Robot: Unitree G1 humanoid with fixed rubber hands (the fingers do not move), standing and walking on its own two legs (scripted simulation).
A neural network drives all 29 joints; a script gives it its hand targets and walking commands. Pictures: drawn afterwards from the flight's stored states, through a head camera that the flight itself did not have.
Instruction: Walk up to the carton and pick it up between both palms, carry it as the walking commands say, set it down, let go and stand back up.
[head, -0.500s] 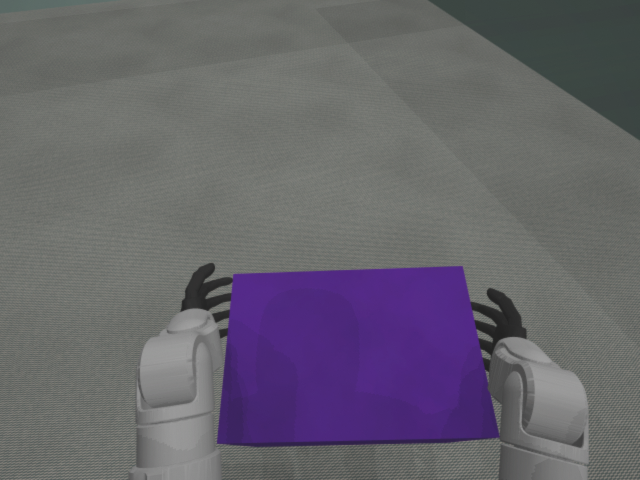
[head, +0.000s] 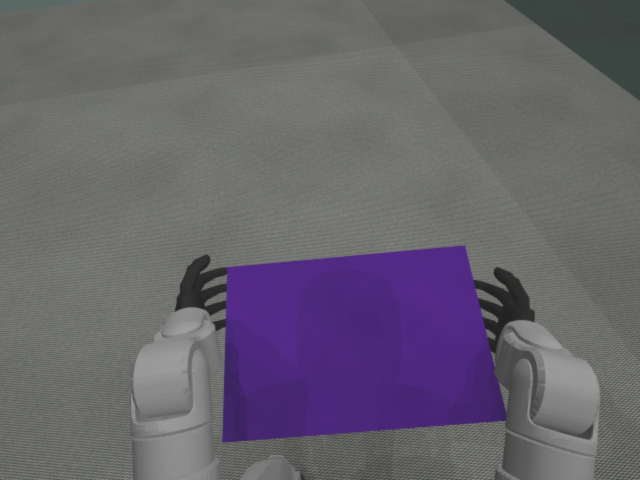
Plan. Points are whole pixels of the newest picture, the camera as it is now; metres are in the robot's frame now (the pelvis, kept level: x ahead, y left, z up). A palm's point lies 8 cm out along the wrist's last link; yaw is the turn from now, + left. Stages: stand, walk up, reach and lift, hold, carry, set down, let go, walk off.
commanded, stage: carry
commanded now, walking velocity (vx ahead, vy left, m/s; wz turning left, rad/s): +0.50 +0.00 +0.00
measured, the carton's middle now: (352, 350) +0.28 +0.00 -0.02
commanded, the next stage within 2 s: none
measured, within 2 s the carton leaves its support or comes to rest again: neither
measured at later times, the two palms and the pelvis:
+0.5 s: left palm (297, 119) +0.64 +0.11 +0.08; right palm (514, 142) +0.60 -0.24 +0.07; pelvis +0.36 -0.04 -0.02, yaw -2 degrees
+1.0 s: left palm (316, 45) +0.95 +0.10 +0.05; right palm (480, 49) +0.93 -0.25 +0.06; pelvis +0.66 -0.06 -0.01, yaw -3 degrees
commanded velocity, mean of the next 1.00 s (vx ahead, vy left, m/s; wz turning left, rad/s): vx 0.35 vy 0.00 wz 0.00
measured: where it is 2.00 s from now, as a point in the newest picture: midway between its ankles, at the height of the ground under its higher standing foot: (380, 265)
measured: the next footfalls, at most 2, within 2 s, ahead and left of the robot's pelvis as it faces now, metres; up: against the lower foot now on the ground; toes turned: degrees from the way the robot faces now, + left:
left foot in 0.10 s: +0.24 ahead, +0.10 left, +0.00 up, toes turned +9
right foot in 0.50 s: +0.50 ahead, -0.16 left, +0.00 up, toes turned -12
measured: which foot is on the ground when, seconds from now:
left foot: up 0.00-0.08, down 0.10-0.52, up 0.54-0.84, down 0.86-1.00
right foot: down 0.00-0.12, up 0.14-0.48, down 0.50-0.90, up 0.92-1.00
